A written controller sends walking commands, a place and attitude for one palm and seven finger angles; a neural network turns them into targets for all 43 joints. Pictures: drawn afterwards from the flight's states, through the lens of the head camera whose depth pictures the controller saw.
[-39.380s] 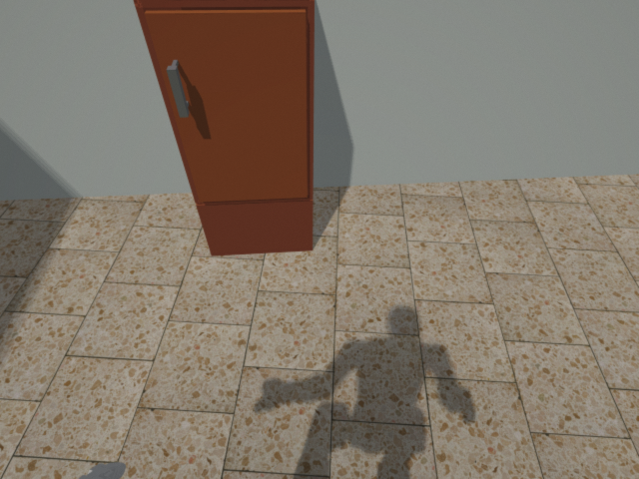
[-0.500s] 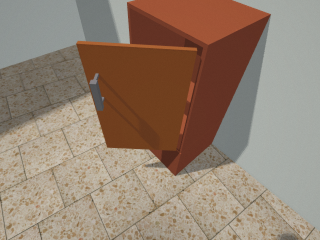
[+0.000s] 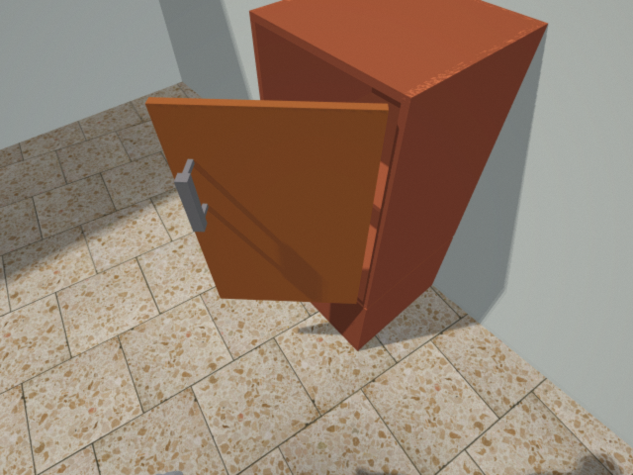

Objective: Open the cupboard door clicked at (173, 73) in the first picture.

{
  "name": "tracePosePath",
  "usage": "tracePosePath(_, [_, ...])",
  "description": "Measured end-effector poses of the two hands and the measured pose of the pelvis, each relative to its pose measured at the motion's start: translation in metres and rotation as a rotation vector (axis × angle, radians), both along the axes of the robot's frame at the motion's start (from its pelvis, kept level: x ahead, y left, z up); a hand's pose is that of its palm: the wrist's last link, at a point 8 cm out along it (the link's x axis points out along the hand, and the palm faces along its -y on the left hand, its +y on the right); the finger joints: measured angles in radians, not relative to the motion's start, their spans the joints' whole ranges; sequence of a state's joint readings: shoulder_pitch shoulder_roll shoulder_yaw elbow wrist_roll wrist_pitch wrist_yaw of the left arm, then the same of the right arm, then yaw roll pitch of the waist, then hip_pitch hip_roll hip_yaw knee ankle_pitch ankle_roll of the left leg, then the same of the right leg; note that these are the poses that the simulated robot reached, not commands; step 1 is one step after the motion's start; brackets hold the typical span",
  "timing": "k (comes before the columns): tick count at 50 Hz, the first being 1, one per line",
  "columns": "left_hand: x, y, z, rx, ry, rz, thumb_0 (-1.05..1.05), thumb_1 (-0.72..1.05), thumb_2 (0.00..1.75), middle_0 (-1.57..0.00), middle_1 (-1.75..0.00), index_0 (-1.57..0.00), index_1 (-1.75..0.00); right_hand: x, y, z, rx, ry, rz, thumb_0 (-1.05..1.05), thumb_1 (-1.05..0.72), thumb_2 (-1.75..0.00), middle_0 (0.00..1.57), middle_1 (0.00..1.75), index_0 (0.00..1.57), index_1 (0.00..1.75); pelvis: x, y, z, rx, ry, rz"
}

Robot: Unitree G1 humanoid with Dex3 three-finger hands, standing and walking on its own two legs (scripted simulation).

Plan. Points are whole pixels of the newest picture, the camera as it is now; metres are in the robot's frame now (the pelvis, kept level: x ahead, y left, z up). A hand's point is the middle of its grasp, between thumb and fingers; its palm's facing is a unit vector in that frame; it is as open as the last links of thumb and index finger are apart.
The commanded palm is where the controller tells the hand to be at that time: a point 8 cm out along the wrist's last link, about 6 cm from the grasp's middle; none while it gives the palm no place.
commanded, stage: come to a stop and stand still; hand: left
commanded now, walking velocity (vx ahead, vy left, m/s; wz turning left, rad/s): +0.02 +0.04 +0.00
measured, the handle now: (194, 196) +0.56 +0.26 -0.02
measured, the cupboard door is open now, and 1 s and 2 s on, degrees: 47 47 47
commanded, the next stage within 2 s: look again from close up in 1.20 s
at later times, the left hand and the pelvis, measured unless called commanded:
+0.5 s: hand out of the picture -0.01 +0.25 -0.16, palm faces -0.01 -0.96 -0.26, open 7.4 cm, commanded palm none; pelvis +0.00 +0.06 +0.00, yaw -2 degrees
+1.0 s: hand out of the picture +0.09 +0.21 -0.16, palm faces -0.02 -0.97 -0.23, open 7.4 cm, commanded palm none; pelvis +0.04 +0.03 +0.00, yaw -1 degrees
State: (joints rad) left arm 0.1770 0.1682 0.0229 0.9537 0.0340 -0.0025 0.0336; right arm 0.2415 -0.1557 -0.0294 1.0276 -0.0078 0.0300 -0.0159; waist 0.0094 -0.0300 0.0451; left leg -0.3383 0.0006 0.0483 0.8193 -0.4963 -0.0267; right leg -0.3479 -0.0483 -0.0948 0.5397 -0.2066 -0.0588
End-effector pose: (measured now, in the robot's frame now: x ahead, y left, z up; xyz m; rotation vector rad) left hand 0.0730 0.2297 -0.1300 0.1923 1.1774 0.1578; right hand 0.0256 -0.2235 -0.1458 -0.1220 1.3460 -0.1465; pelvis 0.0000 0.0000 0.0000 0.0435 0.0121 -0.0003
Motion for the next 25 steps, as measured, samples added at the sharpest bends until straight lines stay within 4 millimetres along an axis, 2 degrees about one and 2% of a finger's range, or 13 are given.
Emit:
tracePosePath(3, [-0.015, 0.012, -0.005, -0.004, 0.028, 0.004, 0.00, 0.91, 0.90, -0.20, -0.30, -0.20, -0.30, 0.005, 0.002, 0.007, -0.025, -0.044, 0.003, 0.01, -0.92, -0.90, 0.20, 0.30, 0.20, 0.29, -0.007, 0.007, 0.000, -0.001, 0.001, -0.010])
tracePosePath(6, [-0.033, 0.030, -0.013, 0.007, 0.061, -0.001, 0.00, 0.91, 0.90, -0.20, -0.30, -0.20, -0.30, 0.006, 0.006, 0.004, -0.051, -0.107, 0.000, 0.00, -0.92, -0.90, 0.20, 0.30, 0.20, 0.29, -0.013, 0.023, -0.008, -0.036, -0.003, -0.005])
tracePosePath(14, [-0.068, 0.068, -0.003, 0.040, 0.129, 0.009, 0.01, 0.90, 0.90, -0.20, -0.30, -0.20, -0.30, -0.003, 0.045, -0.004, 0.000, -0.142, 0.026, 0.00, -0.92, -0.90, 0.19, 0.30, 0.20, 0.29, -0.017, 0.051, -0.008, -0.028, -0.036, -0.022])
tracePosePath(20, [-0.084, 0.075, 0.004, 0.051, 0.179, 0.024, 0.01, 0.90, 0.90, -0.20, -0.30, -0.20, -0.29, -0.009, 0.054, -0.008, 0.021, -0.094, 0.037, 0.00, -0.94, -0.90, 0.20, 0.30, 0.20, 0.29, -0.011, 0.058, -0.003, -0.025, -0.032, -0.028])
tracePosePath(25, [-0.084, 0.068, 0.004, 0.033, 0.219, 0.024, 0.01, 0.90, 0.90, -0.20, -0.30, -0.19, -0.29, -0.014, 0.057, -0.008, 0.030, -0.047, 0.033, 0.00, -0.93, -0.90, 0.20, 0.30, 0.20, 0.29, -0.002, 0.058, -0.001, -0.024, -0.021, -0.029])
